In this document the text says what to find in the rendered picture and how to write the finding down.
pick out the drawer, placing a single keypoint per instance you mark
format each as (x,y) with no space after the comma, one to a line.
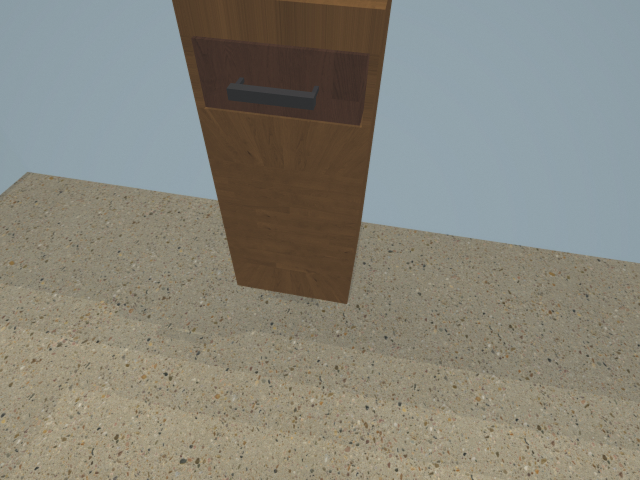
(340,75)

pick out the handle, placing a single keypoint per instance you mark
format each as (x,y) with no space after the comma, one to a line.
(272,96)

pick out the cabinet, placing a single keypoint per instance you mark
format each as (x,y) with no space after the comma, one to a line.
(290,190)

